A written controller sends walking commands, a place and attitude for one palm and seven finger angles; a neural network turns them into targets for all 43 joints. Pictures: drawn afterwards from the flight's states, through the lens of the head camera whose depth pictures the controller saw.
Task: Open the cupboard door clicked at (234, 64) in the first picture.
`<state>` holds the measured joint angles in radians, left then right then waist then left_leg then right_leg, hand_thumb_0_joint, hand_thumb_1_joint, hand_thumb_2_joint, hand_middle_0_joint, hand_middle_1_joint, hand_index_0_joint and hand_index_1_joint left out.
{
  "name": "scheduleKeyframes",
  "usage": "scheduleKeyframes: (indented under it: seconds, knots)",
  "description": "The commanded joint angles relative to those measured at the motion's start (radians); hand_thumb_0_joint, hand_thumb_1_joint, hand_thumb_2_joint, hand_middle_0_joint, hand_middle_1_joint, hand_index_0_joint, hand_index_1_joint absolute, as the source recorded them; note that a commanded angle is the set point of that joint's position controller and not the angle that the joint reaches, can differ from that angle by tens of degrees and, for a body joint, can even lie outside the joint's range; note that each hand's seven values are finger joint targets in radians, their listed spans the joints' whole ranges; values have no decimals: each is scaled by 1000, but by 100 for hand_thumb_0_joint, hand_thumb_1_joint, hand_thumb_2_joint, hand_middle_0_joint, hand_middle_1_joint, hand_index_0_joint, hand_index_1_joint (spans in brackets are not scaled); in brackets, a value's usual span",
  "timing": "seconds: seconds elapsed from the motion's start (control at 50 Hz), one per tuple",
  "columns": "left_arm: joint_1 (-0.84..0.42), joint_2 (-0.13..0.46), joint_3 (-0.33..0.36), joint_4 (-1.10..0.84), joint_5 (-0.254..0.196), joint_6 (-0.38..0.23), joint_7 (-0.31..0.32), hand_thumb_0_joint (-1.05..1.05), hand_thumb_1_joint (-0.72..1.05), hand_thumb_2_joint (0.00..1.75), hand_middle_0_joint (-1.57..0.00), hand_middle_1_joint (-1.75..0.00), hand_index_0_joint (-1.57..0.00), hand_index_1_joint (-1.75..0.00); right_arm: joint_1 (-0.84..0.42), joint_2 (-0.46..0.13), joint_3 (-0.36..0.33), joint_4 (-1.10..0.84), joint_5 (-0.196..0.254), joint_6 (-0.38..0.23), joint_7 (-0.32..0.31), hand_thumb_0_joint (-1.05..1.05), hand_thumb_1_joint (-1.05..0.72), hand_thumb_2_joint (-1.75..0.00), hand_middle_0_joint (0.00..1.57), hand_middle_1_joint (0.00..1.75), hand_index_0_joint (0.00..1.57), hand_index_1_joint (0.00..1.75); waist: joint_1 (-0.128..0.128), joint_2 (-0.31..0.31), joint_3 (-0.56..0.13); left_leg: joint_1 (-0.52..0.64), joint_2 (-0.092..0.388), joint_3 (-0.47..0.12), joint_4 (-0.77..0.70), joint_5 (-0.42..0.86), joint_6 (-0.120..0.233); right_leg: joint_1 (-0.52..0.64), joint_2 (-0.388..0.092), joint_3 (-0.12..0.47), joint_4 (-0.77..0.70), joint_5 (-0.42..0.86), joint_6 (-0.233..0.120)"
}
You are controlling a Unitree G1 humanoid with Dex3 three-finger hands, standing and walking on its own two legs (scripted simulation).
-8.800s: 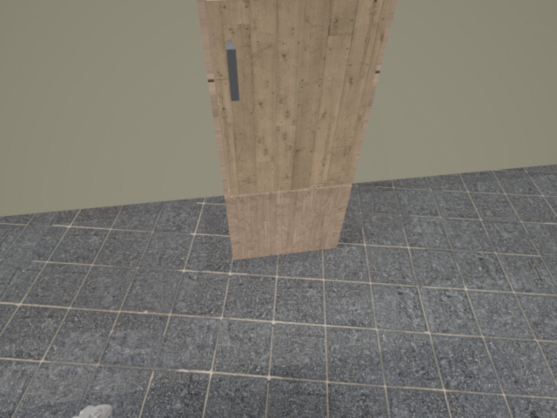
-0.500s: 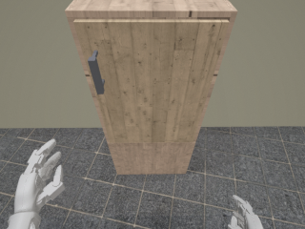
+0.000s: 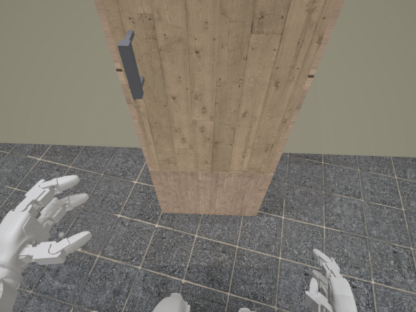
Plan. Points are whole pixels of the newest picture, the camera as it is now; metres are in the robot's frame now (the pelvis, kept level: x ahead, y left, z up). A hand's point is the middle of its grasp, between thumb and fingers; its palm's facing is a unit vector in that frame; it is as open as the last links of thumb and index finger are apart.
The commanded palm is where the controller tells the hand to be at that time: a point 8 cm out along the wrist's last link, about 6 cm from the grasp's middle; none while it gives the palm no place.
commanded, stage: raise the hand with hooked fingers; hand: left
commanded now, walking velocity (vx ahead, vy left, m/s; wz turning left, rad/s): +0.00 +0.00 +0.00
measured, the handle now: (134, 65) +0.56 +0.20 +0.15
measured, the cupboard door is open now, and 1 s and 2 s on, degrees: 0 0 0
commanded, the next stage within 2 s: move the hooked fingers beside the handle in 1.34 s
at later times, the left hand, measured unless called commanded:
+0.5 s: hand out of the picture +0.24 +0.32 +0.14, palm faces +0.07 -1.00 -0.06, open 13.5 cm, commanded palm +0.21 +0.36 +0.14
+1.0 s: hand (0, 162) +0.29 +0.32 +0.17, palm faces +0.04 -1.00 -0.03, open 14.0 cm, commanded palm +0.25 +0.36 +0.18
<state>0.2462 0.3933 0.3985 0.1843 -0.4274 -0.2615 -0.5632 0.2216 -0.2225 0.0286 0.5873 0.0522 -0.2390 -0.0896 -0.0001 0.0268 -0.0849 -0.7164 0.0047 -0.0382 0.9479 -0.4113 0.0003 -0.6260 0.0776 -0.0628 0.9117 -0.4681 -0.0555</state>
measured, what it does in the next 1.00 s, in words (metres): stands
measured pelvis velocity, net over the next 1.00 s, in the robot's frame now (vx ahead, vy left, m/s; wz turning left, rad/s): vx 0.00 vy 0.03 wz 0.02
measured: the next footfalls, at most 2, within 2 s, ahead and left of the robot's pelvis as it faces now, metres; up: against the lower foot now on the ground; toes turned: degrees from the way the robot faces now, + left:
none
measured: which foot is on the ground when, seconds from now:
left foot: down 0.00-1.00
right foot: down 0.00-1.00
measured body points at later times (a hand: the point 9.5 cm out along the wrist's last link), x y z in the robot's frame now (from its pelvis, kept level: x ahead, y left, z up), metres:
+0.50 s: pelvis -0.01 +0.06 +0.03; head -0.02 +0.07 +0.47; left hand +0.23 +0.38 +0.14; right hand +0.18 -0.17 -0.03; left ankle +0.03 +0.12 -0.69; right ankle -0.01 -0.08 -0.69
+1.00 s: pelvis +0.00 +0.03 +0.04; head +0.00 +0.04 +0.49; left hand +0.28 +0.37 +0.18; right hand +0.17 -0.20 -0.03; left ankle +0.03 +0.12 -0.69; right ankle -0.01 -0.08 -0.69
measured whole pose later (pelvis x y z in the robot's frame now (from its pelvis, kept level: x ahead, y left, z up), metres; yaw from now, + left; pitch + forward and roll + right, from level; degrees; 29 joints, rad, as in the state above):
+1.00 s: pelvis +0.00 +0.03 +0.04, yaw +1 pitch +1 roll -2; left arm -0.12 0.49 0.42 0.29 -0.35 0.05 -0.47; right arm 0.27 -0.27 0.07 0.58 0.07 -0.21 -0.11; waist 0.02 0.03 -0.04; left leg -0.38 -0.04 -0.02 0.63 -0.27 0.05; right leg -0.27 0.04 -0.04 0.56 -0.31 -0.02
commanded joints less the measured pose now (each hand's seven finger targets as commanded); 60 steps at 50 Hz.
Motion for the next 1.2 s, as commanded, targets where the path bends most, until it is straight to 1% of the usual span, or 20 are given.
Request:
scheduleKeyframes:
  seconds: [0.0, 0.08, 0.14, 0.18, 0.22, 0.28, 0.3, 0.38, 0.46, 0.5, 0.54, 0.58, 0.66, 0.68, 0.76, 0.82, 0.88, 0.9, 1.08, 1.18]
  knots:
    - [81, 151, 175, -245, -67, -61, 121, 0, -1, 51, -27, -88, -27, -88, -45, -134, -69, -182, 0, -57, 5, 0, -90, -90, 20, 30, 20, 30, 67, -48, -236, 172, -8, -13, -145, 281, 31, 195, -85, 113, -201, 416, 98]
    - [35, 96, 63, -195, -14, -45, 148, 0, -10, 47, -27, -94, -27, -94, -29, -169, -74, -188, 5, -58, 9, 0, -90, -90, 20, 30, 20, 30, 31, -24, -98, 187, -6, -9, -200, 178, 36, 58, -48, 51, -228, 166, 57]
    - [-59, 129, 12, -259, 26, -35, 149, 0, -17, 44, -28, -99, -28, -99, -7, -187, -68, -192, 9, -72, -1, 0, -90, -90, 20, 30, 20, 30, 9, 31, -133, 241, 3, -30, -247, 92, 40, 40, -43, 26, -239, 66, 43]
    - [-157, 173, 24, -322, 34, -43, 164, 0, -22, 42, -28, -102, -28, -102, -7, -191, -64, -186, 5, -82, -12, 0, -90, -90, 20, 30, 20, 30, 4, 39, -143, 278, 6, -51, -270, 79, 40, 57, -37, 22, -235, 73, 34]
    - [-216, 214, 54, -386, 47, -63, 188, 0, -27, 40, -28, -105, -28, -105, -9, -182, -59, -174, 6, -91, -21, 0, -90, -90, 20, 30, 20, 30, 7, 95, -189, 343, 11, -68, -300, 59, 34, 75, -40, 18, -235, 77, 28]
    - [-266, 260, 96, -396, 59, -76, 225, 0, -34, 37, -29, -110, -29, -110, -10, -184, -43, -150, -1, -94, -25, 0, -90, -90, 20, 30, 20, 30, 15, 128, -165, 381, 23, -112, -345, 33, 16, 85, -34, 2, -227, 94, 15]
    - [-270, 234, 76, -392, 60, -74, 227, 0, -36, 36, -29, -111, -29, -111, -20, -177, -39, -150, 2, -94, -24, 0, -90, -90, 20, 30, 20, 30, 15, 168, -151, 401, 25, -118, -361, 27, 9, 83, -36, -2, -231, 93, 14]
    - [-275, 206, 51, -252, 58, 23, 204, 0, -45, 32, -30, -117, -30, -117, -27, -184, -29, -145, 9, -80, -26, 0, -90, -90, 20, 30, 20, 30, 20, 145, -72, 390, 31, -145, -413, -15, -5, 111, -34, -12, -263, 112, 15]
    - [-353, 196, 14, -191, 63, 152, 162, 0, -50, 30, -30, -120, -30, -120, -33, -186, -26, -160, 21, -67, -34, 0, -90, -90, 20, 30, 20, 30, 17, 90, -56, 414, 36, -155, -445, -8, -9, 127, -39, -13, -297, 136, 24]
    - [-416, 212, 19, -198, 67, 182, 150, 0, -50, 30, -30, -120, -30, -120, -35, -188, -20, -168, 21, -61, -34, 0, -90, -90, 20, 30, 20, 30, 17, 74, -63, 435, 34, -154, -451, 25, -11, 151, -35, -11, -310, 156, 21]
    - [-474, 238, 40, -225, 70, 183, 151, 0, -50, 30, -30, -120, -30, -120, -40, -185, -19, -170, 17, -60, -36, 0, -90, -90, 20, 30, 20, 30, 17, 59, -97, 473, 32, -149, -447, 58, -6, 165, -35, -8, -324, 170, 21]
    - [-524, 276, 68, -252, 73, 168, 159, 0, -50, 30, -30, -120, -30, -120, -41, -185, -15, -167, 11, -58, -35, 0, -90, -90, 20, 30, 20, 30, 22, 83, -123, 508, 29, -146, -448, 87, -11, 181, -29, -3, -331, 183, 17]
    - [-598, 298, 86, -244, 78, 149, 163, 0, -50, 30, -30, -120, -30, -120, -47, -177, -8, -157, 10, -54, -39, 0, -90, -90, 20, 30, 20, 30, 18, 129, -128, 549, 29, -148, -467, 105, -18, 192, -34, -2, -353, 190, 14]
    - [-603, 326, 106, -233, 79, 152, 162, 0, -50, 30, -30, -120, -30, -120, -46, -180, -8, -153, 8, -51, -40, 0, -90, -90, 20, 30, 20, 30, 26, 120, -141, 548, 23, -136, -463, 121, -13, 215, -33, 1, -366, 200, 11]
    - [-636, 320, 88, -167, 78, 198, 130, 0, -50, 30, -30, -120, -30, -120, -52, -179, -5, -147, 17, -43, -48, 0, -90, -90, 20, 30, 20, 30, 19, 137, -129, 555, 17, -116, -460, 174, -3, 237, -40, 1, -393, 229, 12]
    - [-667, 336, 92, -131, 72, 236, 111, 0, -50, 30, -30, -120, -30, -120, -53, -180, -6, -147, 23, -38, -50, 0, -90, -90, 20, 30, 20, 30, 20, 118, -124, 556, 12, -103, -462, 202, 4, 255, -39, 3, -416, 247, 12]
    - [-577, 310, 94, -52, 56, 262, 94, 0, -50, 30, -30, -120, -30, -120, -41, -183, -12, -152, 24, -31, -42, 0, -90, -90, 20, 30, 20, 30, 32, 30, -118, 519, -1, -77, -438, 262, 18, 291, -36, 7, -428, 288, 12]
    - [-565, 302, 86, -49, 54, 265, 87, 0, -50, 30, -30, -120, -30, -120, -43, -185, -14, -156, 25, -29, -38, 0, -90, -90, 20, 30, 20, 30, 31, 37, -121, 516, -3, -66, -432, 282, 20, 289, -37, 7, -423, 305, 14]
    - [-634, 370, 149, -176, 53, 179, 132, 0, -50, 30, -30, -120, -30, -120, -41, -174, -21, -161, 16, -18, -28, 0, -90, -90, 20, 30, 20, 30, 34, 75, -174, 524, -14, -24, -397, 317, 35, 323, -40, 40, -418, 353, 20]
    - [-615, 341, 131, -122, 53, 185, 129, 0, -50, 30, -30, -120, -30, -120, -40, -169, -21, -151, 22, -11, -35, 0, -90, -90, 20, 30, 20, 30, 25, 59, -149, 492, -20, -4, -381, 303, 43, 335, -52, 64, -426, 379, 34]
